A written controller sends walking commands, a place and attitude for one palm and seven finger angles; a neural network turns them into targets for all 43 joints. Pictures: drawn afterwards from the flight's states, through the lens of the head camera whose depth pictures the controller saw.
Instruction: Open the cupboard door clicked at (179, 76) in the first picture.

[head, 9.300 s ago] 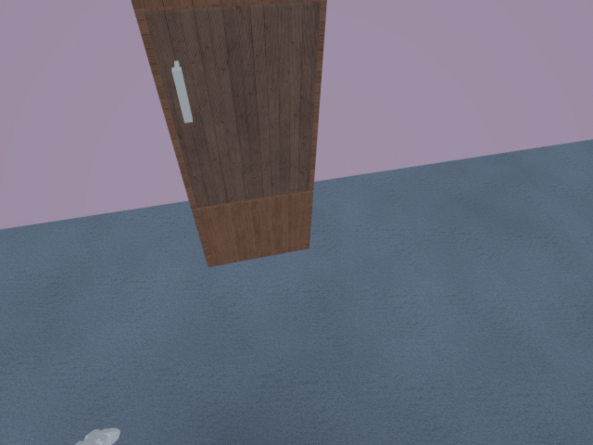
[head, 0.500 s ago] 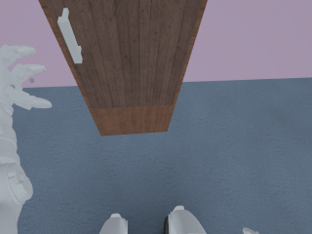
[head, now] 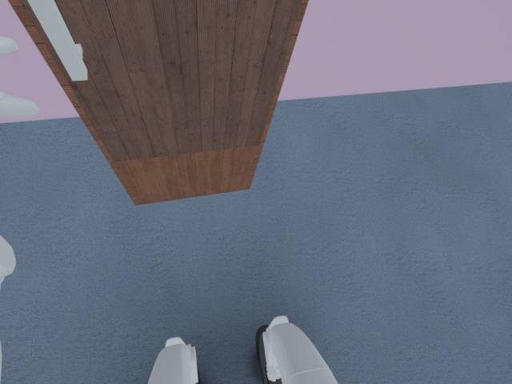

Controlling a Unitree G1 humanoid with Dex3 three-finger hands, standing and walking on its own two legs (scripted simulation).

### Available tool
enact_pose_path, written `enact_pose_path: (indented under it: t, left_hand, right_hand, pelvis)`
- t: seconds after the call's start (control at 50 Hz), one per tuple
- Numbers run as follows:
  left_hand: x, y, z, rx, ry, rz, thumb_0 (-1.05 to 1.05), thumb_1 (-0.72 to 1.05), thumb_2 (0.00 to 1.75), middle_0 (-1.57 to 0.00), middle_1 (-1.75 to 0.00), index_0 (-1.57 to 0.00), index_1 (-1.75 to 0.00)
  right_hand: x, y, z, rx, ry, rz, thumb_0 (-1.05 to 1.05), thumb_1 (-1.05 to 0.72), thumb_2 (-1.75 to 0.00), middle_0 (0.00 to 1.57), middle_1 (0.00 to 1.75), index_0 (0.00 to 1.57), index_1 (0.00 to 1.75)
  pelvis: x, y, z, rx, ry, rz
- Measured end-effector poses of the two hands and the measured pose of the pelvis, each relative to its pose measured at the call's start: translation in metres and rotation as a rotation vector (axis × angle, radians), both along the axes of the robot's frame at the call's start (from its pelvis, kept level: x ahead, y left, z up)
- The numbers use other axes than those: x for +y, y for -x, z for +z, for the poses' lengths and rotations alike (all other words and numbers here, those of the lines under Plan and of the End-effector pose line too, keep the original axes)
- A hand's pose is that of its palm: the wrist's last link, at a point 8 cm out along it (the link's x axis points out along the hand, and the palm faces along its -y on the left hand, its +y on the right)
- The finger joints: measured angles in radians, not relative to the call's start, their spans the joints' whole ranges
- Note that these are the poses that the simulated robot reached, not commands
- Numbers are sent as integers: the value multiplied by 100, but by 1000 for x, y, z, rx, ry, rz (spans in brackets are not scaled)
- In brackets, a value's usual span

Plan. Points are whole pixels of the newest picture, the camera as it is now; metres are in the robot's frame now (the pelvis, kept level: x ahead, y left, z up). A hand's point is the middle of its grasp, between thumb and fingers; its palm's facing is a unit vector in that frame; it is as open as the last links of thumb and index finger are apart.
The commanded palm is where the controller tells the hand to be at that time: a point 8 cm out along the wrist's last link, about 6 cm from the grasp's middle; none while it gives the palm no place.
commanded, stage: move the hooked fingers beside the handle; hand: left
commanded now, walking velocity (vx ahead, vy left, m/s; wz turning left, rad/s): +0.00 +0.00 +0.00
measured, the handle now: (61, 27) +0.61 +0.21 +0.09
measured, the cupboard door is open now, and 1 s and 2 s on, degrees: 0 0 0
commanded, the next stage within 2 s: slide the fingers in behind the handle in 0.94 s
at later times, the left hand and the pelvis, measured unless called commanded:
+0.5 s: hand out of the picture +0.54 +0.27 +0.10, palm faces +0.09 -1.00 -0.02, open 13.9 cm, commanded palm +0.52 +0.31 +0.09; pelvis +0.02 -0.01 +0.01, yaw -1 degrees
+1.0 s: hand (2, 63) +0.55 +0.27 +0.09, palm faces +0.07 -1.00 -0.02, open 13.9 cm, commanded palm +0.53 +0.31 +0.08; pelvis +0.00 -0.01 -0.01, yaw +0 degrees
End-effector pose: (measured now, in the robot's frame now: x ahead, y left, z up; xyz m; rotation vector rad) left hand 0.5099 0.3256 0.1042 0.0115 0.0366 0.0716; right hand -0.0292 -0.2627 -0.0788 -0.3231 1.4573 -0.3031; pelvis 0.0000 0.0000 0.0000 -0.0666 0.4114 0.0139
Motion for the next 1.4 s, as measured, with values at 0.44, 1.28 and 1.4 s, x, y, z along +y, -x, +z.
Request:
enact_pose_path:
  t: [0.44, 1.28, 1.4]
  left_hand:
    - [-7, -9, -5, -19, -17, 26, -1, -50, 30, -30, -120, -30, -120]
    - [-16, -16, -11, 0, 15, -16, -1, -50, 30, -30, -120, -30, -120]
    - [-27, -16, -14, 4, -6, -8, -1, -50, 30, -30, -120, -30, -120]
  right_hand:
    - [4, -20, 1, 22, -51, -27, 0, -90, -90, 20, 30, 21, 30]
    - [17, 9, -2, 67, -59, -47, 0, -90, -90, 20, 30, 21, 30]
    - [14, -3, -3, 31, -55, -34, 0, -90, -90, 20, 30, 21, 30]
  pelvis:
    - [-4, -22, 6, 8, 7, -13]
    - [2, -11, -1, 22, 13, -9]
    - [2, -13, 1, 14, 12, -6]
